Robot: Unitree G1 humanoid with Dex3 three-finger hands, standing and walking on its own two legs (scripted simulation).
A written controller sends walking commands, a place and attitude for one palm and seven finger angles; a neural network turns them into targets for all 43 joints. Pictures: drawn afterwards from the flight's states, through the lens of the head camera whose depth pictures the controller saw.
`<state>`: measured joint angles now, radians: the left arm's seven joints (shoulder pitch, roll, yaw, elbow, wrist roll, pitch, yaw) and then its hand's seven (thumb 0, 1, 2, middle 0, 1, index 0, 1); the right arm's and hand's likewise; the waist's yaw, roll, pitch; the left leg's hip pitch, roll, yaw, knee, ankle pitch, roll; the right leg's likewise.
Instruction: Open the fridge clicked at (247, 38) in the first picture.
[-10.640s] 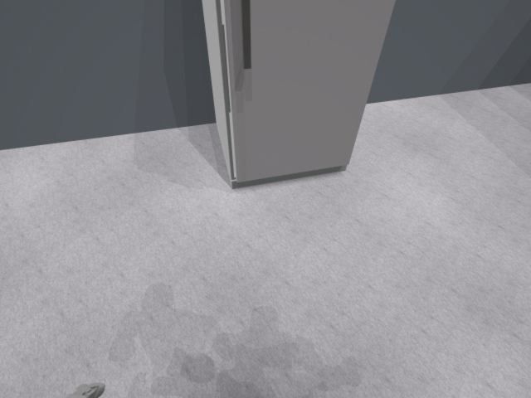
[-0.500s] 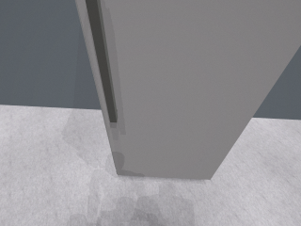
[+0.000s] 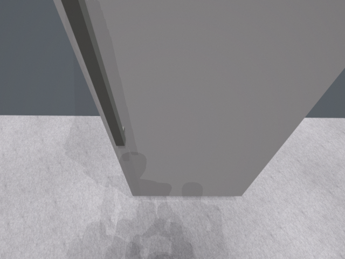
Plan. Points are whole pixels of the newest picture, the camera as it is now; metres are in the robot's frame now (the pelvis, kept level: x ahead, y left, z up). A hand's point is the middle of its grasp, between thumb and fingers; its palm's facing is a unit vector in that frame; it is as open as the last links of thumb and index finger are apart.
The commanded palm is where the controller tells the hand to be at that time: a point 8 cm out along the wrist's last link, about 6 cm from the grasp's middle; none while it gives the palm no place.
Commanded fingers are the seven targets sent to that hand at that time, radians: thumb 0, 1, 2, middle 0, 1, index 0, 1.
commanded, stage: come to a stop and stand still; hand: left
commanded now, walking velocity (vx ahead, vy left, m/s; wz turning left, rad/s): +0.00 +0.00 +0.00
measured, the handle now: (102, 74) +0.45 +0.18 +0.18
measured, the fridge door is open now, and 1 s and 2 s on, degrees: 0 0 0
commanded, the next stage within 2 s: look again from close up in 1.46 s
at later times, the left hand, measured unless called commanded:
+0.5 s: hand out of the picture -0.03 +0.18 -0.16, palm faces -0.01 -0.97 -0.24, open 7.3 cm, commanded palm none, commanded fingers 0.00 0.90 0.90 -0.20 -0.30 -0.20 -0.30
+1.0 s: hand out of the picture -0.07 +0.17 -0.17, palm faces +0.00 -0.98 -0.19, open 7.3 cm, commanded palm none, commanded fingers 0.00 0.90 0.90 -0.20 -0.30 -0.20 -0.30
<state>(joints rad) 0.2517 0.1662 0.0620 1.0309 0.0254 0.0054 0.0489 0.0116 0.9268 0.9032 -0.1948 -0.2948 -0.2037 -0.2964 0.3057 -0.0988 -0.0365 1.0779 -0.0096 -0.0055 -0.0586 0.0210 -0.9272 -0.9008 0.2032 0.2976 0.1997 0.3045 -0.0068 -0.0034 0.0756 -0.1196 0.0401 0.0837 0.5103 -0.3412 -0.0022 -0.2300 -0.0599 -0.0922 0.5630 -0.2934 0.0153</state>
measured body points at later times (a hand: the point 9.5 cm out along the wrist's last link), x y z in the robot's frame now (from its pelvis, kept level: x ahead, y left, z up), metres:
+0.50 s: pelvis -0.07 +0.00 +0.00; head -0.08 -0.02 +0.45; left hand -0.03 +0.23 -0.14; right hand -0.02 -0.23 -0.16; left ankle -0.09 +0.12 -0.74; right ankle -0.03 -0.12 -0.74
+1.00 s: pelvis -0.06 +0.00 +0.00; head -0.04 +0.00 +0.45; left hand -0.07 +0.22 -0.16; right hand -0.11 -0.20 -0.16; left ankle -0.09 +0.12 -0.74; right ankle -0.03 -0.12 -0.74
